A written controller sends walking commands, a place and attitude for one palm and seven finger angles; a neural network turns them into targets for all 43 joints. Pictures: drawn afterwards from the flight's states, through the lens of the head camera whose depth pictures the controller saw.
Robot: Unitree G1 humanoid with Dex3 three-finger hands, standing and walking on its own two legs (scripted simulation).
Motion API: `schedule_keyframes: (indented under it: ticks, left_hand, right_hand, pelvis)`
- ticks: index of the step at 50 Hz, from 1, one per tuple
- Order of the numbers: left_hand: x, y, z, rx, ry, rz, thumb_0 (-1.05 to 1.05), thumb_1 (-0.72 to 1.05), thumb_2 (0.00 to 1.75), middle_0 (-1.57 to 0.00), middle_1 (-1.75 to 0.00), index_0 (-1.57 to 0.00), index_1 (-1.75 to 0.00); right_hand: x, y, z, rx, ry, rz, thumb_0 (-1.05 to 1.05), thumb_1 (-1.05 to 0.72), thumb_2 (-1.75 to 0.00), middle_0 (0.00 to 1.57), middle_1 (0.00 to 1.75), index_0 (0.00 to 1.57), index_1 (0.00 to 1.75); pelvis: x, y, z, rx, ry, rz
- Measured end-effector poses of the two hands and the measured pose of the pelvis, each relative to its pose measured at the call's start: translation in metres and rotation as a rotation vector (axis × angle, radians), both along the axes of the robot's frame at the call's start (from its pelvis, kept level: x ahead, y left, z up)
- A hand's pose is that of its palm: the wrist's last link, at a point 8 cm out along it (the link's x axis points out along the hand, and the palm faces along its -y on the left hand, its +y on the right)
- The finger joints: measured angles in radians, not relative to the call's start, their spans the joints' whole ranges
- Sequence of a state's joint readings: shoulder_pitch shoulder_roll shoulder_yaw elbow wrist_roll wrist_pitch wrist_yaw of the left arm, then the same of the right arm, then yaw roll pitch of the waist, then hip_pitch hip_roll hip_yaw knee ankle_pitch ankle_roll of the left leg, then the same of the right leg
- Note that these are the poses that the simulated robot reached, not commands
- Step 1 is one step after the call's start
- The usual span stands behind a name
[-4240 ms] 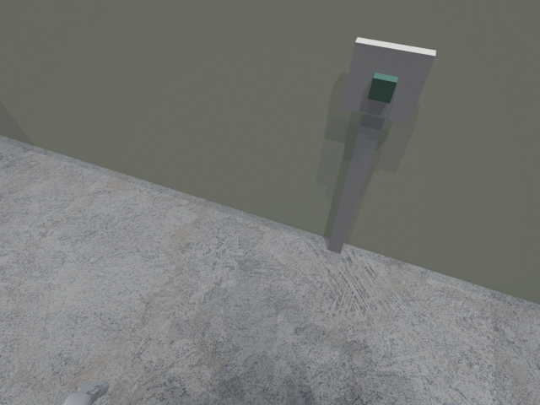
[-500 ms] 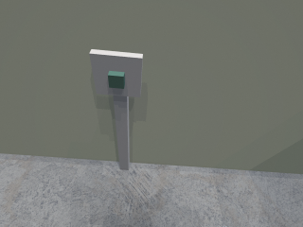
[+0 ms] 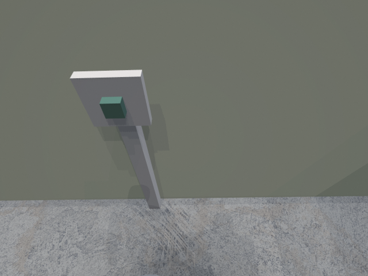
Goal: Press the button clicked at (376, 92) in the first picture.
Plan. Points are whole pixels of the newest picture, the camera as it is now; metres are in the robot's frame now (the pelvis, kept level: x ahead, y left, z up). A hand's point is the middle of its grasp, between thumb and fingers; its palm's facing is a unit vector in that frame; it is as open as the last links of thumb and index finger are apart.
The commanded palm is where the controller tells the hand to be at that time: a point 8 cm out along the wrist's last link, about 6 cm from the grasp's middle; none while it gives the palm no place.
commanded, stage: come to a stop and stand still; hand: left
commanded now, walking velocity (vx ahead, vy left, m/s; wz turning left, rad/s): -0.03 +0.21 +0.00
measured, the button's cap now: (114, 106) +0.52 +0.23 +0.06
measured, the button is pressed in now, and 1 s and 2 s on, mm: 0 0 0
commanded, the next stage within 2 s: look again from close up in 0.50 s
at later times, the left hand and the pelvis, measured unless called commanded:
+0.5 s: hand out of the picture -0.03 +0.21 -0.16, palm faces +0.06 -0.98 -0.17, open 7.4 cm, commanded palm none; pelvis -0.03 +0.03 +0.02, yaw +1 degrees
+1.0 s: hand out of the picture -0.01 +0.20 -0.16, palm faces +0.06 -0.98 -0.20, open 7.4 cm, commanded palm none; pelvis -0.03 +0.02 +0.01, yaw +1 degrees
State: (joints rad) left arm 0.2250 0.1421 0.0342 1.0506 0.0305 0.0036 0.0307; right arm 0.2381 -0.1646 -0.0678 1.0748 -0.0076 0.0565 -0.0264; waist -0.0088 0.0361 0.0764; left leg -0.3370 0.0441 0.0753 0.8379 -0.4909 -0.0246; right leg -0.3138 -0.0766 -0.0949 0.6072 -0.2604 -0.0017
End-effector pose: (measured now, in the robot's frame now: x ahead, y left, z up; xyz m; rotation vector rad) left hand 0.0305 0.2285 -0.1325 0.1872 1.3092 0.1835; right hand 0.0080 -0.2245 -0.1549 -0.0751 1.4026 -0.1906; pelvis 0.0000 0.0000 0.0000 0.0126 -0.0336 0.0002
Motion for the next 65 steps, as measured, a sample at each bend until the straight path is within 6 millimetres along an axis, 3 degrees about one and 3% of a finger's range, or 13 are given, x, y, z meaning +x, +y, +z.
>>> schedule_keyframes:
  ticks: [6, 12, 15, 18, 24, 30, 34, 38, 46, 51, 58, 65]
  left_hand:
    - [0.006, 0.007, 0.012, 0.025, -0.081, 0.02, 0.01, 0.92, 0.9, -0.21, -0.3, -0.2, -0.3]
    - [-0.009, 0.029, 0.005, 0.004, -0.108, 0.037, 0.0, 0.91, 0.9, -0.21, -0.3, -0.2, -0.3]
    - [-0.022, 0.04, -0.005, -0.023, -0.079, 0.047, 0.0, 0.91, 0.9, -0.2, -0.3, -0.2, -0.3]
    - [-0.037, 0.043, -0.003, -0.044, -0.032, 0.049, 0.0, 0.91, 0.9, -0.2, -0.3, -0.2, -0.3]
    - [-0.065, 0.034, 0.002, -0.072, 0.059, 0.05, 0.0, 0.91, 0.9, -0.2, -0.3, -0.19, -0.3]
    - [-0.077, 0.01, -0.002, -0.064, 0.126, 0.016, 0.01, 0.91, 0.9, -0.2, -0.3, -0.19, -0.3]
    - [-0.076, -0.003, -0.004, -0.069, 0.107, 0.015, 0.01, 0.91, 0.9, -0.2, -0.3, -0.2, -0.3]
    - [-0.07, -0.006, -0.01, -0.08, 0.083, 0.031, 0.01, 0.92, 0.9, -0.2, -0.3, -0.2, -0.3]
    - [-0.053, 0.01, -0.007, -0.061, 0.003, 0.03, 0.01, 0.92, 0.9, -0.2, -0.3, -0.2, -0.3]
    - [-0.046, 0.025, 0.0, -0.033, -0.042, 0.018, 0.01, 0.91, 0.9, -0.2, -0.3, -0.2, -0.3]
    - [-0.046, 0.048, 0.01, 0.008, -0.077, 0.003, 0.01, 0.91, 0.9, -0.2, -0.3, -0.2, -0.3]
    - [-0.061, 0.06, 0.013, 0.028, -0.053, -0.002, 0.0, 0.91, 0.9, -0.2, -0.3, -0.2, -0.3]
  right_hand:
    - [0.001, -0.004, 0.004, 0.004, -0.02, 0.046, 0.01, -0.91, -0.9, 0.2, 0.3, 0.19, 0.3]
    - [0.002, 0.007, 0.016, -0.033, -0.095, 0.083, 0.01, -0.91, -0.9, 0.2, 0.3, 0.19, 0.3]
    - [-0.009, 0.019, 0.021, -0.058, -0.116, 0.083, 0.0, -0.91, -0.9, 0.2, 0.3, 0.19, 0.3]
    - [-0.026, 0.032, 0.03, -0.056, -0.091, 0.077, 0.0, -0.91, -0.9, 0.2, 0.3, 0.19, 0.3]
    - [-0.051, 0.047, 0.032, -0.022, -0.011, 0.055, 0.01, -0.9, -0.9, 0.2, 0.3, 0.2, 0.3]
    - [-0.068, 0.041, 0.014, 0.021, 0.057, 0.023, 0.01, -0.9, -0.9, 0.2, 0.3, 0.2, 0.3]
    - [-0.062, 0.027, 0.013, 0.001, 0.057, 0.036, 0.01, -0.9, -0.9, 0.2, 0.3, 0.2, 0.3]
    - [-0.042, 0.017, 0.017, -0.04, 0.01, 0.046, 0.01, -0.9, -0.9, 0.2, 0.3, 0.2, 0.3]
    - [0.004, 0.012, 0.026, -0.071, -0.124, 0.082, 0.01, -0.9, -0.9, 0.2, 0.3, 0.19, 0.3]
    - [0.019, 0.014, 0.03, -0.07, -0.184, 0.108, 0.01, -0.9, -0.9, 0.2, 0.3, 0.2, 0.3]
    - [0.015, 0.014, 0.034, -0.073, -0.201, 0.131, 0.01, -0.9, -0.9, 0.2, 0.3, 0.2, 0.3]
    - [-0.015, 0.012, 0.032, -0.081, -0.143, 0.127, 0.01, -0.9, -0.9, 0.2, 0.3, 0.2, 0.3]
  pelvis:
    - [-0.017, 0.003, 0.004, 0.006, 0.005, 0.02]
    - [-0.032, 0.018, 0.003, -0.002, 0.014, 0.021]
    - [-0.037, 0.029, 0.001, -0.013, 0.014, 0.02]
    - [-0.036, 0.033, 0.01, -0.021, 0.019, 0.028]
    - [-0.032, 0.032, 0.018, -0.014, 0.036, 0.021]
    - [-0.031, 0.019, 0.008, 0.005, 0.037, 0.001]
    - [-0.029, 0.015, 0.005, -0.03, 0.047, 0.014]
    - [-0.023, 0.014, 0.004, -0.036, 0.033, 0.025]
    - [-0.022, 0.018, 0.007, -0.025, 0.002, 0.02]
    - [-0.029, 0.023, 0.01, -0.022, -0.012, 0.02]
    - [-0.041, 0.03, 0.013, -0.019, -0.025, 0.02]
    - [-0.051, 0.036, 0.014, -0.015, -0.026, 0.019]
